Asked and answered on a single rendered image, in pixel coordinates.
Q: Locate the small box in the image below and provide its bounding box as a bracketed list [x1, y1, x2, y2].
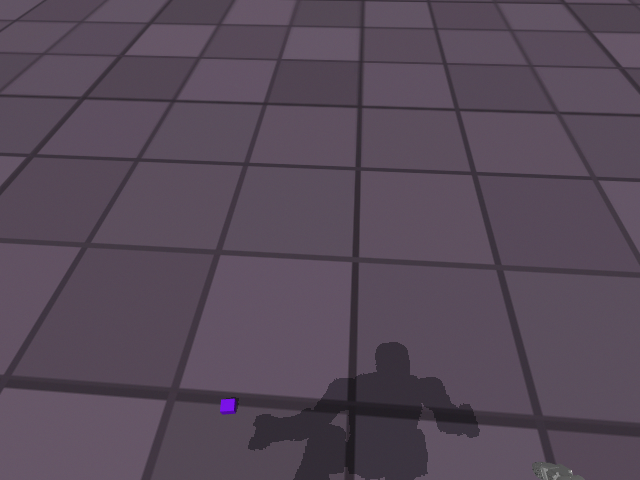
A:
[220, 399, 237, 415]

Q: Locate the right robot hand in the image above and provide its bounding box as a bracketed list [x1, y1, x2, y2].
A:
[532, 462, 585, 480]

